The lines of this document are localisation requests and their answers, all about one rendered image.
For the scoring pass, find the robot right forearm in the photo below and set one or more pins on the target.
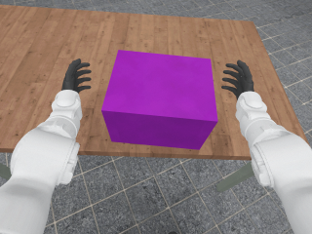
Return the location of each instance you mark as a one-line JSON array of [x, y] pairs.
[[255, 123]]

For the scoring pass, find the robot right hand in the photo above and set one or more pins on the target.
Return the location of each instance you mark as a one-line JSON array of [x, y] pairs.
[[244, 82]]

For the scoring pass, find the robot left hand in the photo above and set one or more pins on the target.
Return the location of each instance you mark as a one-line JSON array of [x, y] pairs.
[[71, 80]]

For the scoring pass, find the carton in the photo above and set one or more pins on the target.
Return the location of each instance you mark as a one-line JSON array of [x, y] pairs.
[[160, 100]]

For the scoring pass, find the table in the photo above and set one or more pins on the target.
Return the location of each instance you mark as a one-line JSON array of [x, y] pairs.
[[37, 44]]

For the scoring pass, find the right robot upper arm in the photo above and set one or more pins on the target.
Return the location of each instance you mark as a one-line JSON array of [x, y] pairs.
[[285, 164]]

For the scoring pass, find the left robot upper arm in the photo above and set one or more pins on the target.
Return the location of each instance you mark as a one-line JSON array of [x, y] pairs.
[[45, 161]]

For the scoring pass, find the robot left forearm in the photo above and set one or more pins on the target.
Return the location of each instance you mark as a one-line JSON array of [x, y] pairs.
[[63, 121]]

